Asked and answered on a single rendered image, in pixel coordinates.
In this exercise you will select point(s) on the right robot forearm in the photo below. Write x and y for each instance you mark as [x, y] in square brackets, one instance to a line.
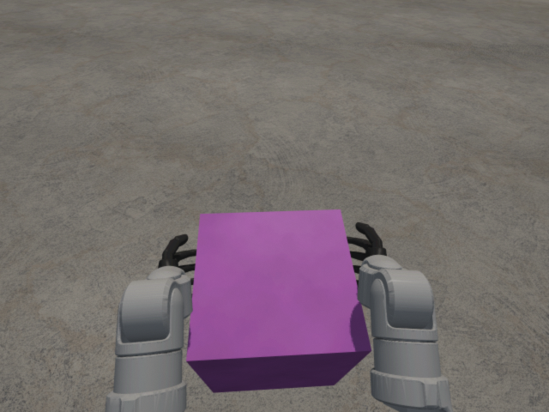
[406, 375]

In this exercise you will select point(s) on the robot left hand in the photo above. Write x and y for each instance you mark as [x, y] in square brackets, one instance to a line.
[171, 258]

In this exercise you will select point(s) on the carton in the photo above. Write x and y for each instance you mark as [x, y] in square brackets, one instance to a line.
[274, 301]

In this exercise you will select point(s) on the left robot forearm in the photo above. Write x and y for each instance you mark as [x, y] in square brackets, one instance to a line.
[150, 335]

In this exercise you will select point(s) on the robot right hand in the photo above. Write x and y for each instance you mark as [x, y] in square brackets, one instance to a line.
[372, 246]

